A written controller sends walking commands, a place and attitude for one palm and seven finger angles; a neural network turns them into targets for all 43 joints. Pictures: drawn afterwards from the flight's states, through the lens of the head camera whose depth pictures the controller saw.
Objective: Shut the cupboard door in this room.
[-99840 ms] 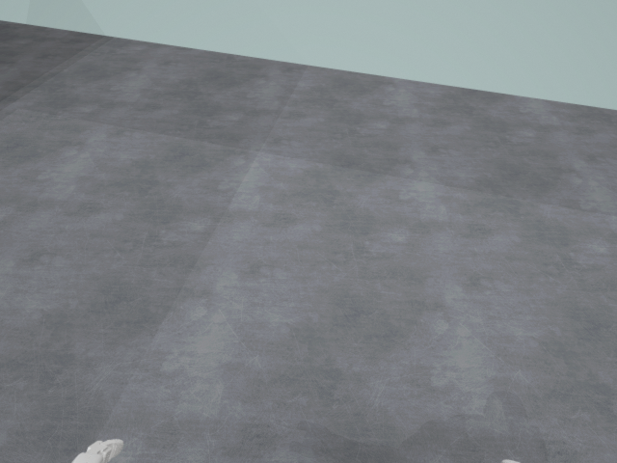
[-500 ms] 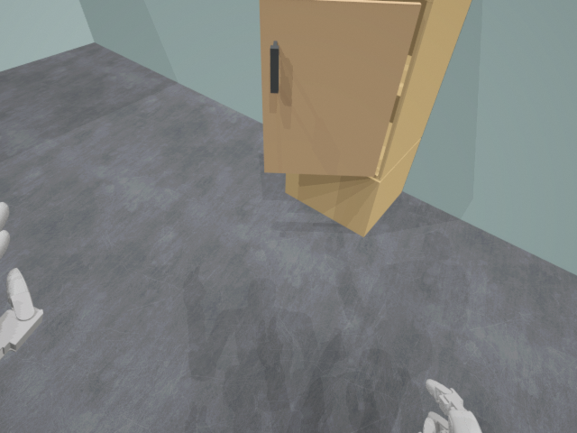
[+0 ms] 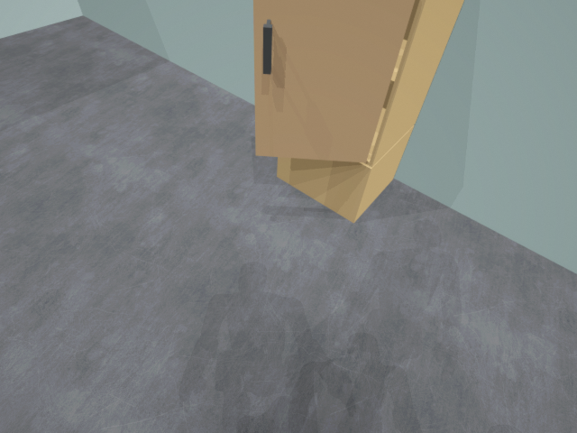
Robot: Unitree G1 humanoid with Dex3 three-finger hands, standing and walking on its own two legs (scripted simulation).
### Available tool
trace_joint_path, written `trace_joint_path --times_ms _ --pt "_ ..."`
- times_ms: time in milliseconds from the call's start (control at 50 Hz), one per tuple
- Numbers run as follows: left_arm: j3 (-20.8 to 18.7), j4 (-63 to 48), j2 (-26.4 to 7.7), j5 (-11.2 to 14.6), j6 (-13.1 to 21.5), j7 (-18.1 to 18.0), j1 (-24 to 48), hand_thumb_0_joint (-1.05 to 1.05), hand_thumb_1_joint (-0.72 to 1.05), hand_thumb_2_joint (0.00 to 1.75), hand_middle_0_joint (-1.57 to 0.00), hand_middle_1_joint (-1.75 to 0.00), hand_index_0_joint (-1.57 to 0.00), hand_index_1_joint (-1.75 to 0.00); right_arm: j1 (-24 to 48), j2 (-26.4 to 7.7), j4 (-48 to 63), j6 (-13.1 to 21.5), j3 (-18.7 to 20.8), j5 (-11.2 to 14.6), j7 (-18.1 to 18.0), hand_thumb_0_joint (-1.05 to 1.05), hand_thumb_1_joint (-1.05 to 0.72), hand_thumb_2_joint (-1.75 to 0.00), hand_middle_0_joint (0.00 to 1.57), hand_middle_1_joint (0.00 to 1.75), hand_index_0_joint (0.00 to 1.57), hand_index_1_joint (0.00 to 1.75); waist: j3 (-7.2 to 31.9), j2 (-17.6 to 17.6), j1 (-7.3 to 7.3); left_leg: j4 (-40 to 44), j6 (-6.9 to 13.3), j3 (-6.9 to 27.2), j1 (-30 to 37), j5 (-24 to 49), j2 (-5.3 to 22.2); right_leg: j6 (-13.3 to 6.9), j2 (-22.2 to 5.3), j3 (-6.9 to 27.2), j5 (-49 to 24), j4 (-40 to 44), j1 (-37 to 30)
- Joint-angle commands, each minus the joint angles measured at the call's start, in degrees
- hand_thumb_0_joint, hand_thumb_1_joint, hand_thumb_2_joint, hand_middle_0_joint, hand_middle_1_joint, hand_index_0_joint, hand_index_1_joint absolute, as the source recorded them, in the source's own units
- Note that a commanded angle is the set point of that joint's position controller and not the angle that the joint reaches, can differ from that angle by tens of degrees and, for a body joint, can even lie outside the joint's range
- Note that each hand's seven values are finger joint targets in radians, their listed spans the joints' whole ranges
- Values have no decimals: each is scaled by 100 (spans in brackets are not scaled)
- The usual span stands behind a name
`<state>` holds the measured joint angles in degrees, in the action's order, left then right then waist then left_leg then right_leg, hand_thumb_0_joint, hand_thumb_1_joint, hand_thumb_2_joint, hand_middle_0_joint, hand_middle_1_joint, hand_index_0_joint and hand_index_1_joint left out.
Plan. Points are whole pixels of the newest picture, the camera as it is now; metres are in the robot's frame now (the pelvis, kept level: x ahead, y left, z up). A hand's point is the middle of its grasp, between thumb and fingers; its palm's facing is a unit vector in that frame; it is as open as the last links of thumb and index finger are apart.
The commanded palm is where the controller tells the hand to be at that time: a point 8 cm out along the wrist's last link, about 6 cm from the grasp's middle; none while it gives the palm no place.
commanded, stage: let the arm hang, fingers relaxed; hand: left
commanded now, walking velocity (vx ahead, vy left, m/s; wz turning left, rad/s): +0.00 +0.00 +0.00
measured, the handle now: (267, 46) +1.07 +0.12 +0.03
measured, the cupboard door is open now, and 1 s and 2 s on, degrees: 37 37 37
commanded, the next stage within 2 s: look to check the result in 0.64 s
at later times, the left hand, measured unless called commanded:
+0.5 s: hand out of the picture +0.07 +0.20 -0.16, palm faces -0.01 -0.97 -0.24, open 7.4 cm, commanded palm none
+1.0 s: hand out of the picture +0.07 +0.22 -0.16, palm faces +0.00 -0.96 -0.28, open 7.4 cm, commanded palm none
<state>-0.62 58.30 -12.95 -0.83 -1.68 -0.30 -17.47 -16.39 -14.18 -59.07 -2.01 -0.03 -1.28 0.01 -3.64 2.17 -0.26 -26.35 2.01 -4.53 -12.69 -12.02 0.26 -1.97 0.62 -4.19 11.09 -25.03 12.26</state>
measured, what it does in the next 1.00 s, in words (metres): stands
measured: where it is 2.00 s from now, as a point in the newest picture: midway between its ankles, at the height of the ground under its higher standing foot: outside the picture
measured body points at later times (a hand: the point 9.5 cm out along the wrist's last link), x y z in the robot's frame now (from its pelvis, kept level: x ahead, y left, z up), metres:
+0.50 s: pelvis +0.02 +0.00 +0.01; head +0.01 -0.01 +0.46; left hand +0.07 +0.25 -0.14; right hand +0.03 -0.25 -0.15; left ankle +0.03 +0.10 -0.74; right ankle +0.03 -0.10 -0.74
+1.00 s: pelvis +0.04 +0.00 +0.01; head +0.05 -0.01 +0.46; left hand +0.07 +0.27 -0.14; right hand +0.08 -0.27 -0.14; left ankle +0.03 +0.10 -0.74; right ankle +0.03 -0.10 -0.74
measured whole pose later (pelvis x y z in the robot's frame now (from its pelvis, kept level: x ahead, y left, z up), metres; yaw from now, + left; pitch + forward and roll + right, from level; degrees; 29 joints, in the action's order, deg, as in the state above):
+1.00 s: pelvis +0.04 +0.00 +0.01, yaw -1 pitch -2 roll +0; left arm -1.2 66.1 -14.9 -0.6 0.5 -0.6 -11.0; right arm -9.8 -14.9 -64.7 0.2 0.0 -0.8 -0.8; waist -2.5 -0.5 -0.2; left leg -18.3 1.5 -5.1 -5.2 -11.4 -0.1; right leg -1.8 0.9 -3.3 11.1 -18.5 5.7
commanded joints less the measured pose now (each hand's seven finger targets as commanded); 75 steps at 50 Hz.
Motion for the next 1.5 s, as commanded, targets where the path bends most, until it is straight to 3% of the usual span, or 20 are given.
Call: trace_joint_path --times_ms 0,100,200,400,620,1040,1280,1320,1340,1420,1460,1480 --pt "-171 -70 -888 -6 280 -60 217 0 90 90 -20 -30 -20 -30 198 -777 211 220 203 32 -110 0 -90 -90 20 30 20 30 118 -689 -31 879 33 785 -22 -681 605 -173 -671 975 507 838 -29" --pt "-158 260 -843 -3 279 -74 274 0 90 90 -20 -30 -20 -30 51 -783 -45 225 207 33 -133 0 -90 -90 20 30 20 30 -54 -26 -41 935 56 736 127 -537 626 -143 -673 983 660 963 89" --pt "-148 385 -841 -6 265 -88 293 0 90 90 -20 -30 -20 -30 34 -756 -202 222 198 21 -128 0 -90 -90 20 30 20 30 -134 224 -33 952 75 667 227 -435 612 -120 -676 998 772 1033 194" --pt "-150 426 -855 3 303 -100 443 0 90 90 -20 -30 -20 -30 235 -664 -343 288 156 24 -133 0 -90 -90 20 30 20 30 51 -244 20 1077 33 685 282 165 673 -94 -687 905 -100 880 -215" --pt "-171 446 -905 6 336 -86 590 0 90 90 -20 -30 -20 -30 436 -779 -344 330 161 31 -162 0 -90 -90 20 30 20 30 187 -428 6 1119 -2 691 491 526 700 -98 -723 860 -526 924 -449" --pt "-187 471 -1189 6 371 -89 731 0 90 90 -20 -30 -20 -30 728 -1104 -297 333 190 60 -168 0 -90 -90 20 30 20 30 416 -148 -14 1099 6 674 914 1169 781 -98 -782 810 -1303 925 -664" --pt "-186 438 -1288 9 357 -72 897 0 90 90 -20 -30 -20 -30 881 -1201 -292 338 176 46 -153 0 -90 -90 20 30 20 30 278 -239 -7 1217 -26 693 866 1041 774 -81 -804 819 -1137 1026 -707" --pt "-76 556 -763 32 281 -87 662 0 90 90 -20 -30 -20 -30 626 -664 -429 279 55 9 -148 0 -90 -90 20 30 20 30 341 -262 -26 1098 -110 509 967 667 751 -27 -737 870 -797 996 -633" --pt "-86 579 -666 13 232 -78 520 0 90 90 -20 -30 -20 -30 431 -548 -455 243 48 -1 -142 0 -90 -90 20 30 20 30 398 -263 -27 969 -108 403 973 114 721 -61 -672 904 -219 882 -543" --pt "-234 421 -776 -52 136 49 417 0 90 90 -20 -30 -20 -30 377 -727 -320 189 196 -45 -119 0 -90 -90 20 30 20 30 -337 -322 -20 831 -7 323 530 -1604 757 -246 -501 1161 1479 649 309" --pt "-295 273 -724 -72 136 97 369 0 90 90 -20 -30 -20 -30 226 -814 -227 199 280 -41 -122 0 -90 -90 20 30 20 30 -621 -415 -47 891 166 569 549 -2033 988 -271 -312 1124 1704 223 829" --pt "-305 189 -639 -76 147 119 385 0 90 90 -20 -30 -20 -30 101 -873 -216 214 325 -43 -130 0 -90 -90 20 30 20 30 -741 -638 -87 1055 295 832 677 -2210 1199 -246 -151 1000 1593 -177 1163"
